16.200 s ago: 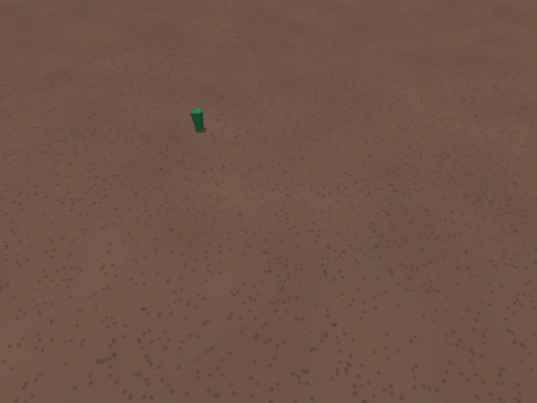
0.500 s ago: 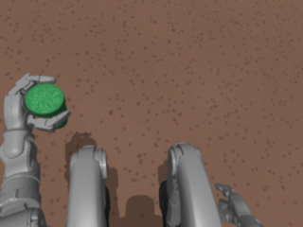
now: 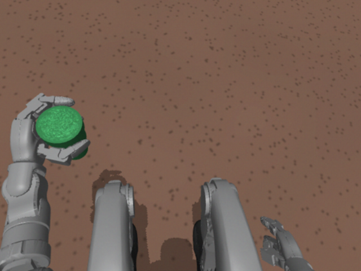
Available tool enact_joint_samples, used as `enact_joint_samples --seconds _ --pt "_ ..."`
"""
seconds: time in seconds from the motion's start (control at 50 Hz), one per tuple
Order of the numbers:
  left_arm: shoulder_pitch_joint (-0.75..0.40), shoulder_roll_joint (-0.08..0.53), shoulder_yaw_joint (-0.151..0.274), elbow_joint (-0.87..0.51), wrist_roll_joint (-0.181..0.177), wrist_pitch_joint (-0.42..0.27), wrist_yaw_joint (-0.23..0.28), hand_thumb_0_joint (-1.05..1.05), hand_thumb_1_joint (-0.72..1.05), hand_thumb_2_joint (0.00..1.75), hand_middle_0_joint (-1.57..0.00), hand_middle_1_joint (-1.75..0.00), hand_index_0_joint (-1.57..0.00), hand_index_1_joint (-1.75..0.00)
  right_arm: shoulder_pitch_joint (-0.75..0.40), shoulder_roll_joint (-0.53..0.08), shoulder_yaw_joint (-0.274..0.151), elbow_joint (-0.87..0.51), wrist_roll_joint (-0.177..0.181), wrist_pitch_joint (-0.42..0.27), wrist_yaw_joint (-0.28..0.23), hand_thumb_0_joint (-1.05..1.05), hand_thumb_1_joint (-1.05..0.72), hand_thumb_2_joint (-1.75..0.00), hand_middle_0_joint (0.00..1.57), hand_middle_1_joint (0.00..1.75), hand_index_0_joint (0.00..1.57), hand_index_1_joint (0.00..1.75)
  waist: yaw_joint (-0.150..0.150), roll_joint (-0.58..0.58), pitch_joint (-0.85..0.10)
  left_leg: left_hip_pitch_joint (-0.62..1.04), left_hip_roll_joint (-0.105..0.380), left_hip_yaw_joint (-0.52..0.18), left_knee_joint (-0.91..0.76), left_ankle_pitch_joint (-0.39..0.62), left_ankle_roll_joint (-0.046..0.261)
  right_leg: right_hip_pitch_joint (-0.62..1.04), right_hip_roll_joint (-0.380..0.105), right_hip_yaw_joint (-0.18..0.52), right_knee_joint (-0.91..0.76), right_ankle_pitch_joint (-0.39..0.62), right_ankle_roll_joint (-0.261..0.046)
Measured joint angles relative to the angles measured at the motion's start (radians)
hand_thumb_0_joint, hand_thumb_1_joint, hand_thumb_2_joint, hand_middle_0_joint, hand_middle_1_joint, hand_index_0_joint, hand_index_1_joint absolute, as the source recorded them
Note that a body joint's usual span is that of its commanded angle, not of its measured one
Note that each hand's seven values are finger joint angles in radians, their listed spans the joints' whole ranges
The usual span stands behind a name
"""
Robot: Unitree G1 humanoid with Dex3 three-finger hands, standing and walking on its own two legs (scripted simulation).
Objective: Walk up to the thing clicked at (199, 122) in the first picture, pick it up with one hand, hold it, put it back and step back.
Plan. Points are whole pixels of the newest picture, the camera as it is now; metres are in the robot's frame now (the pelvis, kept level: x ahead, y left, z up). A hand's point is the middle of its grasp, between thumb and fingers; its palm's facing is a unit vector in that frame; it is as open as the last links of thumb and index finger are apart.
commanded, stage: lift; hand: left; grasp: from the side
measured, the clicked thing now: (68, 138) +0.40 +0.23 -0.04
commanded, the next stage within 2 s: hold in 1.70 s
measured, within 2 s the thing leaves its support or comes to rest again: neither
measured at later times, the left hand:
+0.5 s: hand (9, 94) +0.38 +0.22 +0.17, palm faces +0.12 -0.99 -0.05, open 10.1 cm
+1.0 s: hand out of the picture +0.38 +0.22 +0.27, palm faces +0.11 -0.99 -0.04, open 10.1 cm
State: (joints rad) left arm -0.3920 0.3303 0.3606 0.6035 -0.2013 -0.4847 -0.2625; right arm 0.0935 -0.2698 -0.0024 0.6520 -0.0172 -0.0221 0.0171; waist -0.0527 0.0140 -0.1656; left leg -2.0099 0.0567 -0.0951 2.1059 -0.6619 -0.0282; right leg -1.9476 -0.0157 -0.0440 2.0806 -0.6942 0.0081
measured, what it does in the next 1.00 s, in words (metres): rises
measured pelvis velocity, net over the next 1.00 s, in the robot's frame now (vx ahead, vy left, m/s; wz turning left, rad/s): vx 0.05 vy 0.01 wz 0.06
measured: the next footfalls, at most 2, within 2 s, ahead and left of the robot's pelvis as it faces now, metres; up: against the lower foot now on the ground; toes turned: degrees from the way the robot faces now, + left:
none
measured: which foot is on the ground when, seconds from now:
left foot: down 0.00-1.00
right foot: down 0.00-1.00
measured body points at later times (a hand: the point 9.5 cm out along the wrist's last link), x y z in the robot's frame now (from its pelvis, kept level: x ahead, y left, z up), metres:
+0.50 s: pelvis +0.03 +0.00 +0.14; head +0.17 +0.03 +0.57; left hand +0.37 +0.27 +0.18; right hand +0.21 -0.24 +0.03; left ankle +0.09 +0.14 -0.39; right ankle +0.09 -0.13 -0.39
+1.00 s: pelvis +0.05 +0.01 +0.24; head +0.14 +0.03 +0.69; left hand +0.36 +0.27 +0.28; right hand +0.21 -0.22 +0.14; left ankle +0.09 +0.14 -0.39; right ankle +0.09 -0.13 -0.39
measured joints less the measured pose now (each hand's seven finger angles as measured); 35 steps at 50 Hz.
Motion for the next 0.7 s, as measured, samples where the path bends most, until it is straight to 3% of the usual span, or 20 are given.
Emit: enact_joint_samples --seconds 0.4,0.7 --pt "0.22 -0.048 -0.114 -0.339 -0.012 0.187 0.122 0.02 -0.29 0.97 -0.77 -0.94 -0.7 -0.92 0.017 0.026 -0.01 -0.047 0.054 -0.016 -0.05 0.01 -0.91 -0.89 0.2 0.3 0.2 0.3 0.028 0.017 -0.014 0.381 0.006 0.025 -0.347 0.023 0.005 0.383 -0.004 -0.007 -0.356 0.031 0.003" --pt "0.287 -0.059 -0.16 -0.319 0.002 0.21 0.152 0.02 -0.29 0.98 -0.77 -0.95 -0.7 -0.92 0.085 0.033 -0.004 -0.044 0.056 -0.05 -0.061 0.01 -0.9 -0.89 0.2 0.3 0.2 0.3 0.014 0.011 0.003 0.749 0.004 0.04 -0.649 0.078 0.011 0.756 -0.007 -0.013 -0.673 0.095 0.01"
